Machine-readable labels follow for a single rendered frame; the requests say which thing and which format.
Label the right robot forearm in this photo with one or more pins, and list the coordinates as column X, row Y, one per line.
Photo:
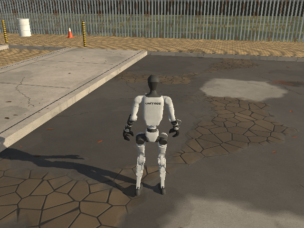
column 175, row 124

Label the robot left hand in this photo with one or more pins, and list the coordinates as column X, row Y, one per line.
column 125, row 134

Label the robot left shin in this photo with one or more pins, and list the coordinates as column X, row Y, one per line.
column 139, row 172

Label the robot right hand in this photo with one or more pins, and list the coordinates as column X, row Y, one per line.
column 177, row 132

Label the robot left foot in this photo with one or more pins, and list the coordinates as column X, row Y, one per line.
column 138, row 191

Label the left robot forearm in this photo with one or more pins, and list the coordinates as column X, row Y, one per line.
column 129, row 124

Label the robot right upper arm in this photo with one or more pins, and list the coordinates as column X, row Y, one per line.
column 168, row 101

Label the robot left upper arm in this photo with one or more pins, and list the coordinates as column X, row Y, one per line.
column 135, row 107

